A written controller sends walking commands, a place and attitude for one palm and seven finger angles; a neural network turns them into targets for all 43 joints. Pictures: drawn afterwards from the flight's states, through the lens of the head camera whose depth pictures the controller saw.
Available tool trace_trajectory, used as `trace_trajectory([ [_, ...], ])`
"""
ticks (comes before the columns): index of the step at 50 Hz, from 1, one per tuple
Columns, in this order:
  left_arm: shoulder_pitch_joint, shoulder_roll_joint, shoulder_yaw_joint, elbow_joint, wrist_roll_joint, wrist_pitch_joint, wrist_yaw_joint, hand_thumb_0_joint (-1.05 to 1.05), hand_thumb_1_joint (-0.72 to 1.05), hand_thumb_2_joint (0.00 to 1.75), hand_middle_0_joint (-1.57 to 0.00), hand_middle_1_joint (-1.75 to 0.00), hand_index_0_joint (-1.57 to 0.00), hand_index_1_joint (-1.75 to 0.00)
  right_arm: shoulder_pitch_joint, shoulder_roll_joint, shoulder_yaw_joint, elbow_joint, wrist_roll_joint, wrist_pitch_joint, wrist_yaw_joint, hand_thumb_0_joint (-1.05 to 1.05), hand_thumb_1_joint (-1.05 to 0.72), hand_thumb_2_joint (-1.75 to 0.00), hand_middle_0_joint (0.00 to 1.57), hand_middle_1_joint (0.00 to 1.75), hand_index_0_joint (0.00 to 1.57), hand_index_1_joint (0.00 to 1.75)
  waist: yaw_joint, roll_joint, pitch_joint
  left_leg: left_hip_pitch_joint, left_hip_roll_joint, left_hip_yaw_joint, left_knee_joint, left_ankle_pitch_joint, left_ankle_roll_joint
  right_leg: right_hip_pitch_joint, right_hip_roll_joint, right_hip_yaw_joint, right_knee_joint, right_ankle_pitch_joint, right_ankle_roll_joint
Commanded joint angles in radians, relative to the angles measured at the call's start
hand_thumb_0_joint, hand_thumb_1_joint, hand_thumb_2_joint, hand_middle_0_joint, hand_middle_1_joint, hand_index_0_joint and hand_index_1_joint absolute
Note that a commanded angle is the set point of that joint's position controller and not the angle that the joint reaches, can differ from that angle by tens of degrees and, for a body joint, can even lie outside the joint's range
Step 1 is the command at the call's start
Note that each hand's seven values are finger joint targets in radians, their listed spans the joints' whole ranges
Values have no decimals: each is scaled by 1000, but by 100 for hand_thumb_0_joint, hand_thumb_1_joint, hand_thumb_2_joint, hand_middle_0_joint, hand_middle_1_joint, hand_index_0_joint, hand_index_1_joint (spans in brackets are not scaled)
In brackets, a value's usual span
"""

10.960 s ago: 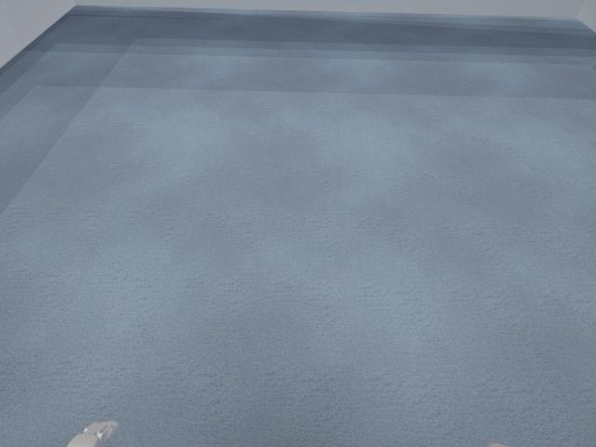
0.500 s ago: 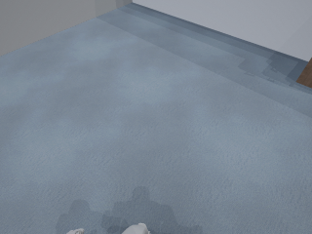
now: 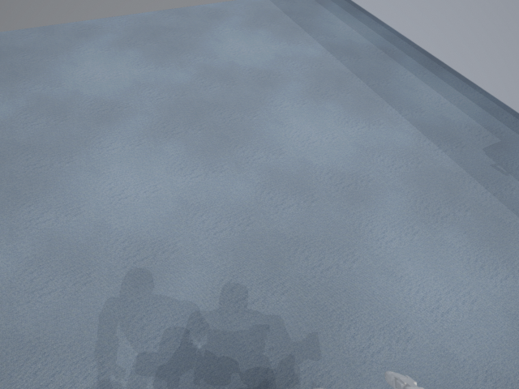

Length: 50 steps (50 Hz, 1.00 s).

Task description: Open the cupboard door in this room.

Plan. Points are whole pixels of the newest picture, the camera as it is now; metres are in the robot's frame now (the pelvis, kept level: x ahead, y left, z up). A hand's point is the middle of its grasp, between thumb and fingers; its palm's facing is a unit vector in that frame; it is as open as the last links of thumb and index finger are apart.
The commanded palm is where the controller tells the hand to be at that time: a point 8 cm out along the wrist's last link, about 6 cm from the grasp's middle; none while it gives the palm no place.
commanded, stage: turn or walk to find it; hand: left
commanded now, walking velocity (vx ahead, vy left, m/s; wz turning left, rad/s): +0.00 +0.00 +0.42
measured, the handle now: out of the picture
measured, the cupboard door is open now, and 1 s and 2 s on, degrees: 0 0 0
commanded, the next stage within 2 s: none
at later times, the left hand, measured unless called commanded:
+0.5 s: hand out of the picture +0.03 +0.16 -0.14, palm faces +0.21 -0.94 -0.28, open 7.4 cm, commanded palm none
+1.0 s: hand out of the picture -0.13 +0.21 -0.17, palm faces +0.46 -0.85 -0.24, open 7.4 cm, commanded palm none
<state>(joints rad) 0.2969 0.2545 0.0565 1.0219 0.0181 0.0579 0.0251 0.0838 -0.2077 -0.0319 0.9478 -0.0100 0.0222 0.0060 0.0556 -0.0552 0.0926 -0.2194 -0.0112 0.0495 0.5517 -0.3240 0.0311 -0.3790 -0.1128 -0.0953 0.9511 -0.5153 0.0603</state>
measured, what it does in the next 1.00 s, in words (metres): steps on the spot, turning left: right foot, then left foot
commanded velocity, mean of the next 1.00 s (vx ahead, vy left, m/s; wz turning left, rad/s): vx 0.00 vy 0.00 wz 0.42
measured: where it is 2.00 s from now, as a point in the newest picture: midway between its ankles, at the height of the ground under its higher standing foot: outside the picture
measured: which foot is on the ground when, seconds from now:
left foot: down 0.00-0.34, up 0.36-0.78, down 0.80-1.00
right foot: up 0.00-0.32, down 0.34-0.80, up 0.82-1.00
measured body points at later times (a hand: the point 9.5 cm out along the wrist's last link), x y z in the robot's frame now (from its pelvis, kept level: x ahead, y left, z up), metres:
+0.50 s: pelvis -0.03 -0.04 +0.01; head +0.01 -0.07 +0.45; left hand +0.02 +0.21 -0.11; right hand +0.05 -0.29 -0.16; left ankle -0.08 +0.09 -0.65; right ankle +0.00 -0.14 -0.73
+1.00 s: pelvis -0.08 +0.00 +0.01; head -0.06 +0.04 +0.46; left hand -0.16 +0.26 -0.15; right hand +0.11 -0.19 -0.12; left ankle -0.11 +0.08 -0.73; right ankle -0.03 -0.15 -0.65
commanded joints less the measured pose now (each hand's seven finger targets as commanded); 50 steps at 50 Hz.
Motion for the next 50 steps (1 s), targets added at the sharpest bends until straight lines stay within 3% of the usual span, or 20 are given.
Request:
trace_trajectory([
  [1,-37,75,15,-91,-1,-29,-8,0,90,90,-20,-30,-20,-30,56,-197,-47,-38,-5,-15,-27,0,-90,-90,20,30,20,30,-56,201,-100,141,258,-206,-189,664,131,-152,1,68,158,79,19],
  [8,-96,59,13,-136,-2,-23,-9,0,90,90,-20,-30,-20,-30,86,-208,-62,-54,-13,-10,-19,0,-90,-90,20,30,20,30,-72,191,-77,70,246,-280,-216,483,147,-89,29,63,-11,83,26],
  [11,-104,51,11,-152,-6,-31,-7,0,90,90,-20,-30,-20,-30,88,-209,-68,-62,-18,-5,-17,0,-90,-90,20,30,20,30,-75,213,-89,32,234,-325,-190,497,143,-1,58,50,-154,79,14],
  [13,-72,52,11,-152,-8,-39,-6,0,90,90,-20,-30,-20,-30,81,-212,-72,-67,-18,-3,-16,0,-90,-90,20,30,20,30,-58,215,-118,29,223,-351,-155,519,136,61,76,44,-271,113,8],
  [15,-15,67,18,-138,-8,-52,-3,0,90,90,-20,-30,-20,-30,76,-196,-73,-74,-10,-1,-14,0,-90,-90,20,30,20,30,-23,177,-139,-71,174,-336,-84,423,86,230,68,38,-487,290,2],
  [16,11,112,26,-137,-1,-63,1,0,90,90,-20,-30,-20,-30,94,-158,-68,-77,-2,-3,-10,0,-90,-90,20,30,20,30,-16,67,-158,-170,110,-287,4,268,32,353,-21,116,-595,351,-19],
  [17,21,205,43,-139,14,-74,9,0,90,90,-20,-30,-20,-30,116,-88,-56,-95,3,-4,-3,0,-90,-90,20,30,20,30,-14,-210,-165,-345,-39,-121,226,-94,-46,443,-278,371,-650,476,-114],
  [18,10,212,42,-153,3,-70,8,0,90,90,-20,-30,-20,-30,105,-131,-69,-94,-8,13,-9,0,-90,-90,20,30,20,30,-3,-215,-155,-317,-31,-133,426,-260,-51,286,-371,401,-678,457,-197],
  [20,-99,157,36,-181,1,-65,9,0,90,90,-20,-30,-20,-30,108,-133,-76,-61,-12,32,1,0,-90,-90,20,30,20,30,-44,-124,-60,-324,8,-150,648,-161,-51,142,-288,312,-704,290,-200],
  [22,-169,102,19,-194,1,-66,9,0,90,90,-20,-30,-20,-30,166,-113,-73,-26,-15,36,12,0,-90,-90,20,30,20,30,-88,-86,-45,-315,29,-118,684,-55,-68,131,-208,158,-674,342,-160],
  [23,-161,96,15,-195,2,-71,9,0,90,90,-20,-30,-20,-30,183,-106,-68,-16,-16,37,13,0,-90,-90,20,30,20,30,-84,-97,-58,-313,31,-104,681,-29,-79,159,-190,118,-666,390,-153],
  [33,-22,162,38,-115,15,-62,8,0,90,90,-20,-30,-20,-30,84,-75,-40,-27,-1,21,8,0,-90,-90,20,30,20,30,-2,-142,-114,-211,51,5,279,-163,-91,307,-258,64,-586,616,-208],
  [36,-32,172,43,-102,13,-56,6,0,90,90,-20,-30,-20,-30,122,-73,-36,-21,2,10,2,0,-90,-90,20,30,20,30,-26,-146,-140,-113,35,45,107,-99,-78,286,-256,34,-522,649,-184],
  [38,-53,151,41,-102,1,-44,3,0,90,90,-20,-30,-20,-30,183,-101,-42,-6,-1,0,3,0,-90,-90,20,30,20,30,-71,-68,-148,70,53,33,-118,94,-60,152,-218,-31,-409,505,-103],
  [39,-42,102,35,-123,-7,-35,-1,0,90,90,-20,-30,-20,-30,202,-178,-59,-10,-8,-11,1,0,-90,-90,20,30,20,30,-86,154,-158,175,214,-189,-211,196,2,-25,-122,-85,-241,271,-39],
  [40,-85,43,16,-164,-5,-29,-6,0,90,90,-20,-30,-20,-30,229,-267,-76,-16,-14,-9,-3,0,-90,-90,20,30,20,30,-108,370,-105,155,412,-409,-275,418,105,-188,-18,-83,-46,-97,11],
  [41,-151,61,13,-163,4,-12,3,0,90,90,-20,-30,-20,-30,243,-260,-76,6,-14,-10,-16,0,-90,-90,20,30,20,30,-136,346,-101,75,410,-421,-296,381,123,-170,-18,30,67,-85,3],
  [42,-171,62,20,-157,3,-9,0,0,90,90,-20,-30,-20,-30,202,-239,-71,-1,-14,-7,-23,0,-90,-90,20,30,20,30,-111,305,-68,40,373,-382,-288,326,122,-189,-18,62,132,-32,-1],
  [45,-93,67,25,-103,2,-21,-16,0,90,90,-20,-30,-20,-30,100,-184,-49,-32,-10,-19,-28,0,-90,-90,20,30,20,30,-57,206,-87,93,259,-231,-246,439,104,-184,-4,69,181,125,11],
  [50,-108,65,20,-108,-1,-24,-10,0,90,90,-20,-30,-20,-30,150,-181,-54,-26,-6,-23,-29,0,-90,-90,20,30,20,30,-75,163,-123,174,252,-253,-223,572,127,-174,11,78,122,128,31],
])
